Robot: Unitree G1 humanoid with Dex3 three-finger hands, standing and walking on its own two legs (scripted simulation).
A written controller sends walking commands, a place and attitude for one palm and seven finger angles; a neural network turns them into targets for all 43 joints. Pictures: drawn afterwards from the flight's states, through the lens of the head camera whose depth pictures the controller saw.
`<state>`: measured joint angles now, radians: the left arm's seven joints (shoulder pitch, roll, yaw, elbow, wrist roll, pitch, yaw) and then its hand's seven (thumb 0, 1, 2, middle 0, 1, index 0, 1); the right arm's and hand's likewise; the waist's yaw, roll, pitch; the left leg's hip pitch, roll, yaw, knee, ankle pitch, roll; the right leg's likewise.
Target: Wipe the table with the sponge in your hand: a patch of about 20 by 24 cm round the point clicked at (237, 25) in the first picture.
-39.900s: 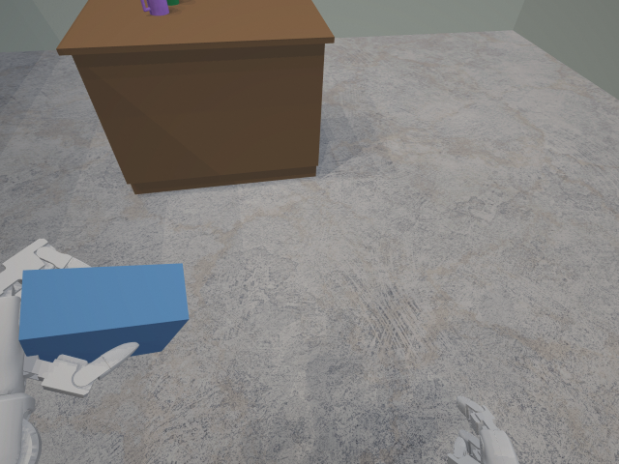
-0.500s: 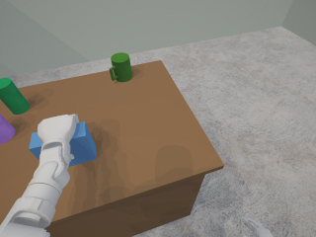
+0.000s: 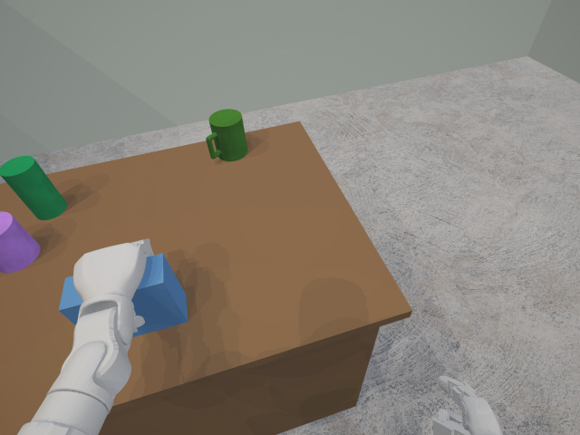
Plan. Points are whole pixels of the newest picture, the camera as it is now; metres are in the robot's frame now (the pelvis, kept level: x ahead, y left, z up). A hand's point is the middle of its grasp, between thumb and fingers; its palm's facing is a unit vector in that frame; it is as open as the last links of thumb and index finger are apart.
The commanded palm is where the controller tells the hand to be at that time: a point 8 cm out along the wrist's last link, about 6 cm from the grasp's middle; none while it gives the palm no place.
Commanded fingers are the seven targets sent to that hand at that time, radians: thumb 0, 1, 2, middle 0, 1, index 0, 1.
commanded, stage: wipe back along the first lane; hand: left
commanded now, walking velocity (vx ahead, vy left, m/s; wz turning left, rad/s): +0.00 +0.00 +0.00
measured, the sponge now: (135, 307) +0.29 +0.28 -0.01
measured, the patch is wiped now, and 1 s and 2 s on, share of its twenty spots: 1.00 1.00 1.00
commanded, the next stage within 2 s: lift the sponge slowly off the table in 0.36 s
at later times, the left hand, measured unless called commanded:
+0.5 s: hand (128, 317) +0.26 +0.26 +0.03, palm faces -0.01 -0.06 -1.00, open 9.5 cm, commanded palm +0.22 +0.25 +0.07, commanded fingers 0.00 0.10 1.30 -1.20 -1.60 -1.20 -1.60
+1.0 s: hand (119, 332) +0.23 +0.26 +0.04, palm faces -0.03 -0.11 -0.99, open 9.5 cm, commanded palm +0.20 +0.25 +0.10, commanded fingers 0.00 0.10 1.30 -1.20 -1.60 -1.20 -1.60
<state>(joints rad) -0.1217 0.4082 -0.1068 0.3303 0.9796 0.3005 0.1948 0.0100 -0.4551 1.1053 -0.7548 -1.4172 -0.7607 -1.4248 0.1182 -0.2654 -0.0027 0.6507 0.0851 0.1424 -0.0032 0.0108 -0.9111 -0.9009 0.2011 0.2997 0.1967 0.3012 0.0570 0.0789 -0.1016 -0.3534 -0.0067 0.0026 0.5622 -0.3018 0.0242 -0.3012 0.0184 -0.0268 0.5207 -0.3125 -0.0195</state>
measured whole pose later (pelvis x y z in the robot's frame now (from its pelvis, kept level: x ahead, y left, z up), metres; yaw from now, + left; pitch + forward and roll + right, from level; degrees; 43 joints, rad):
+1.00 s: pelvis -0.01 +0.00 +0.00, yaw +0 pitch +0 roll +0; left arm 0.11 0.39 -0.13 0.05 0.95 0.33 0.14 0.01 -0.45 1.10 -0.76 -1.42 -0.76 -1.42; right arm 0.06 -0.26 -0.01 0.67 0.06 0.11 -0.02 0.01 -0.91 -0.90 0.20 0.30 0.20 0.30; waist 0.09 0.09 -0.04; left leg -0.24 -0.01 0.01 0.50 -0.27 0.02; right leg -0.19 0.02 -0.02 0.47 -0.28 -0.02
